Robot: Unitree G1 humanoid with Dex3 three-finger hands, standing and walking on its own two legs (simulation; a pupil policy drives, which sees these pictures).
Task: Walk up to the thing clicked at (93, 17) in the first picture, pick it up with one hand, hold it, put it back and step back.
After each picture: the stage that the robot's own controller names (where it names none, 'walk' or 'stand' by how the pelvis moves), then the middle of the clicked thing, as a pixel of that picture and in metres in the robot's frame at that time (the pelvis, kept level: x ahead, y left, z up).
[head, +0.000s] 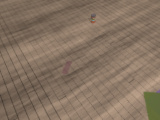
stand; (93, 18) +1.91 -0.08 -0.72
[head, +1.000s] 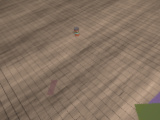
walk; (76, 31) +1.76 +0.26 -0.70
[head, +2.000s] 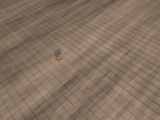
walk; (58, 55) +1.17 +0.39 -0.71
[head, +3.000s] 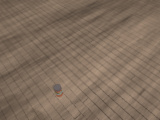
walk; (58, 90) +0.75 +0.31 -0.71
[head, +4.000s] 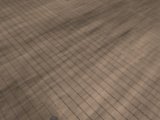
walk; out of the picture +0.46 +0.21 -0.70
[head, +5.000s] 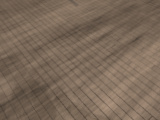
stand; out of the picture +0.38 +0.22 -0.72
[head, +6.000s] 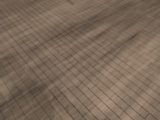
stand; out of the picture +0.38 +0.23 -0.73
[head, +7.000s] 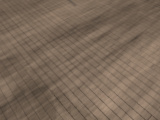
stand; out of the picture +0.38 +0.22 -0.73
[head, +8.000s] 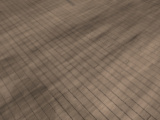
stand; out of the picture +0.36 +0.23 -0.73
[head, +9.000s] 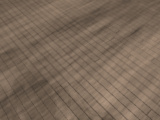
go down; out of the picture +0.37 +0.22 -0.72
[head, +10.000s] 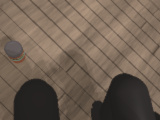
go down; (15, 52) +0.47 +0.25 -0.29
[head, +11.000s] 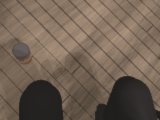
close in; (23, 54) +0.46 +0.24 -0.30
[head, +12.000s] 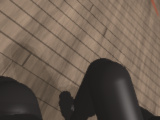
close in; out of the picture +0.45 +0.29 -0.22
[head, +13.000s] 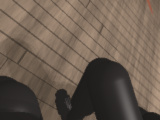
close; out of the picture +0.43 +0.29 -0.23
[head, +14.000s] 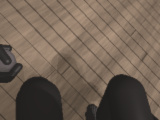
lift; (6, 65) +0.36 +0.26 -0.14
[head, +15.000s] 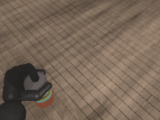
lift; (40, 90) +0.32 +0.17 +0.01
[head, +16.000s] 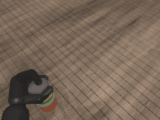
hold; (43, 95) +0.32 +0.16 -0.02
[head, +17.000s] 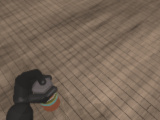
hold; (47, 95) +0.32 +0.16 -0.02
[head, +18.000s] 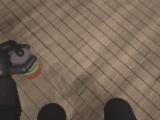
crouch; (27, 64) +0.42 +0.20 -0.10
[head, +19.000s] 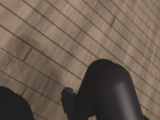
lower; out of the picture +0.54 +0.32 -0.27
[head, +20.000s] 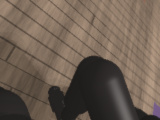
lower; out of the picture +0.53 +0.34 -0.26
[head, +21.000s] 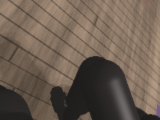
lower; out of the picture +0.53 +0.34 -0.26
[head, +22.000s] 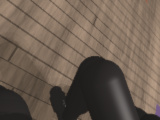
lower; out of the picture +0.53 +0.34 -0.26
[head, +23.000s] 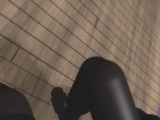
loosen; out of the picture +0.53 +0.35 -0.26
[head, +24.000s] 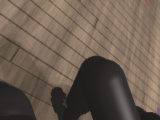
open; out of the picture +0.54 +0.35 -0.26
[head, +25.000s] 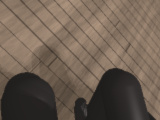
stand; out of the picture +0.51 +0.43 -0.28
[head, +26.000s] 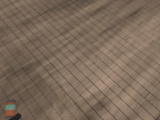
stand; (10, 108) +0.47 +0.51 -0.64
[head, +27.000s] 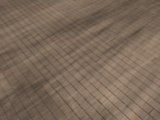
stand; out of the picture +0.44 +0.69 -0.69
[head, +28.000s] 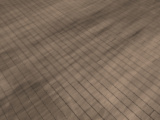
stand; out of the picture +0.39 +0.84 -0.69
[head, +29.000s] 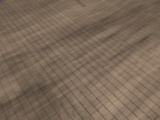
stand; out of the picture +0.39 +1.00 -0.75
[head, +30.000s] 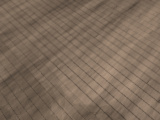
walk; out of the picture +0.36 +1.13 -0.72
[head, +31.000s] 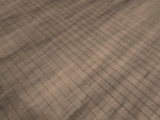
walk; out of the picture +0.61 +1.29 -0.71
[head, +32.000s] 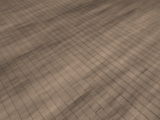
stand; out of the picture +0.85 +1.50 -0.73
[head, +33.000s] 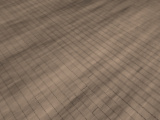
stand; out of the picture +0.76 +1.67 -0.75
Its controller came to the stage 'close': yes
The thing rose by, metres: 0.69
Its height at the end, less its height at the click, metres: -0.02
